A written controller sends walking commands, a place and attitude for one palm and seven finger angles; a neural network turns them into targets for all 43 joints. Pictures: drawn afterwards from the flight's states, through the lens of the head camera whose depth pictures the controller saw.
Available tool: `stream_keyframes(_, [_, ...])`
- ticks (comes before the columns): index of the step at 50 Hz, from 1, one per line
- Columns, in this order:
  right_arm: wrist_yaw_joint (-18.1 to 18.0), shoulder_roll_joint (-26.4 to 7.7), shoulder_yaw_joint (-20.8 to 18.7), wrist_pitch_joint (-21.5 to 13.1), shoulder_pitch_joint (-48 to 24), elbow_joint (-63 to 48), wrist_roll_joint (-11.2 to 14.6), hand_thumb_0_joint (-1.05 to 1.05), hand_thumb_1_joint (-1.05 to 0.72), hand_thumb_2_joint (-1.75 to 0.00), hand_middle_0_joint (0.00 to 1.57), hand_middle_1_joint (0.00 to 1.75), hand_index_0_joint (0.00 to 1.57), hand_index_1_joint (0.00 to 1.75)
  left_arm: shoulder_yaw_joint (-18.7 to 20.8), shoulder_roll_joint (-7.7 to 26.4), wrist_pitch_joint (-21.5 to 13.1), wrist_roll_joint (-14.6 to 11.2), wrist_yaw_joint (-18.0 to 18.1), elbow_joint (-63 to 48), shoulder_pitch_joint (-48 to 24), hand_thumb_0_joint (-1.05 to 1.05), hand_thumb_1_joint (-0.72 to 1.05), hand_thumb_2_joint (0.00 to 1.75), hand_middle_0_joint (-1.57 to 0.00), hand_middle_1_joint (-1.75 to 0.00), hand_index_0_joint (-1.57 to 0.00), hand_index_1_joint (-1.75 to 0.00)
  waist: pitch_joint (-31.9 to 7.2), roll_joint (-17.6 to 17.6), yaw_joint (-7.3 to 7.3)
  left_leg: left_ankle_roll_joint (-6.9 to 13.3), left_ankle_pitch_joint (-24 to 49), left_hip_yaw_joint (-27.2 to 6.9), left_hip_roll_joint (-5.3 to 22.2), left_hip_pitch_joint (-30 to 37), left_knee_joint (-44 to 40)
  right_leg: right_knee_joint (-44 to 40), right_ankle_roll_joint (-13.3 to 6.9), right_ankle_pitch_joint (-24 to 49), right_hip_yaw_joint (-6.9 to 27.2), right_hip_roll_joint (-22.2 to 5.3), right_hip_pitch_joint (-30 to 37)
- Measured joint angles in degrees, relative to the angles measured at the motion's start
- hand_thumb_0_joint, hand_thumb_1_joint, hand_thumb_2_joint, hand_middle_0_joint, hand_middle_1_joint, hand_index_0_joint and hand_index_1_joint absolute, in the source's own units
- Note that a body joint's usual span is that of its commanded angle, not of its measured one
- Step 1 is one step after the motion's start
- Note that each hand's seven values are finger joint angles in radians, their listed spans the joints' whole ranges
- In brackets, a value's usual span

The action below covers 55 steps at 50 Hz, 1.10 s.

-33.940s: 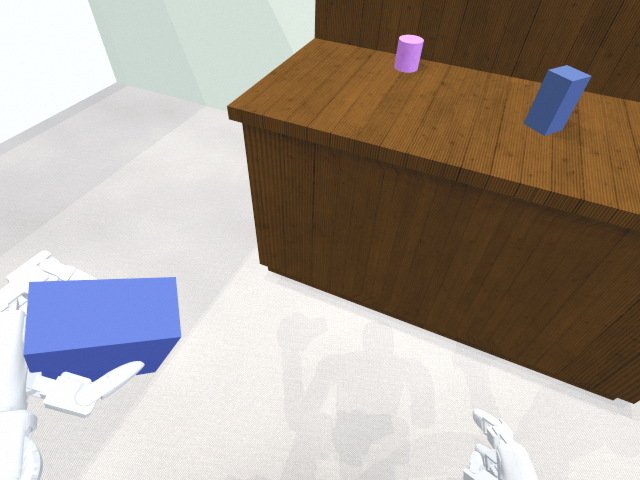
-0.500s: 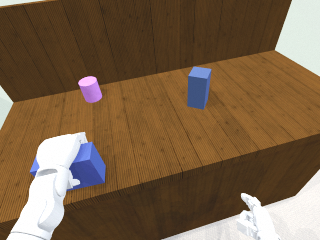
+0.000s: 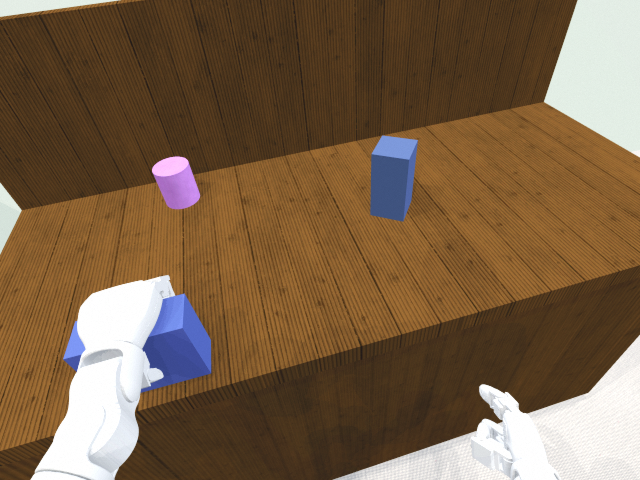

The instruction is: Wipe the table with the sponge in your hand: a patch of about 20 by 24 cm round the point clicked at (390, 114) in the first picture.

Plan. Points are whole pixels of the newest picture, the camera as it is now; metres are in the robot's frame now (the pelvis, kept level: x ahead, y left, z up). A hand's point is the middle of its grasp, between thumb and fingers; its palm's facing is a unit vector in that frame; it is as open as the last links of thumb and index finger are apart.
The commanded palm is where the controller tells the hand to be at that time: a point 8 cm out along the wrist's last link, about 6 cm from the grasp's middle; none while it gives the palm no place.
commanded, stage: lower the sponge onto the table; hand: left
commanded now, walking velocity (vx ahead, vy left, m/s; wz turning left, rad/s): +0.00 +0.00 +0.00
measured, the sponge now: (151, 355) +0.24 +0.28 +0.03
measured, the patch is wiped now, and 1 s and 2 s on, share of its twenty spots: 0.00 0.35 0.60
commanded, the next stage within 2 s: wipe forward along the first lane in 0.24 s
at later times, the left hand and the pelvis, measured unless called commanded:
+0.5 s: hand (146, 335) +0.25 +0.28 +0.06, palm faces -0.01 -0.04 -1.00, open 9.9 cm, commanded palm +0.24 +0.28 +0.11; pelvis +0.00 -0.01 +0.00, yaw +0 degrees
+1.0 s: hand (146, 301) +0.31 +0.31 +0.06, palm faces -0.07 -0.01 -1.00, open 9.9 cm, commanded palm +0.30 +0.31 +0.10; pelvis -0.01 -0.01 -0.01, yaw +1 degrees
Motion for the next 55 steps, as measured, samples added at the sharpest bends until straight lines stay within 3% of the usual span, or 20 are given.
stream_keyframes(11, [-0.6,-0.3,-0.5,-0.4,0.6,0.0,0.0,0.01,-0.9,-0.9,0.2,0.3,0.2,0.3,0.6,0.4,-2.4,0.3,0.4,1.3,0.5,0.0,-0.48,1.05,-0.74,-1.35,-0.75,-1.35,-0.2,0.1,-0.07,-0.3,-0.3,-0.3,0.2,-0.7,0.6,0.4,-0.3,-0.3,-0.3,0.3,-0.6])
stream_keyframes(22, [-0.9,-0.7,-1.0,0.0,1.4,0.5,0.3,0.01,-0.9,-0.9,0.2,0.3,0.2,0.3,0.9,0.2,-2.5,0.6,1.4,3.1,0.0,-0.01,-0.48,1.05,-0.75,-1.35,-0.76,-1.34,-0.7,0.2,-0.41,-0.4,-0.5,-0.4,0.3,-1.6,1.2,1.3,-0.5,-0.6,-0.4,0.4,-1.6])
stream_keyframes(29, [-1.8,-0.8,-0.8,0.2,1.6,1.2,0.8,0.01,-0.9,-0.9,0.2,0.3,0.2,0.3,1.4,1.1,-3.3,0.6,1.2,9.6,-5.9,-0.01,-0.49,1.05,-0.75,-1.34,-0.76,-1.34,-0.9,-0.1,-0.64,-0.4,-0.4,-1.0,0.3,-3.0,1.8,2.1,-0.7,-0.7,-0.9,0.4,-2.9])
stream_keyframes(55, [-2.1,-2.1,-1.8,2.8,7.6,1.6,1.9,0.01,-0.9,-0.9,0.2,0.3,0.2,0.3,6.3,5.9,-10.6,1.1,1.1,31.1,-21.7,0.02,-0.51,1.08,-0.76,-1.32,-0.77,-1.34,-2.5,-0.9,-4.12,0.4,-1.1,-1.3,0.9,-10.6,5.4,4.7,-1.0,-0.8,-1.2,1.1,-10.1])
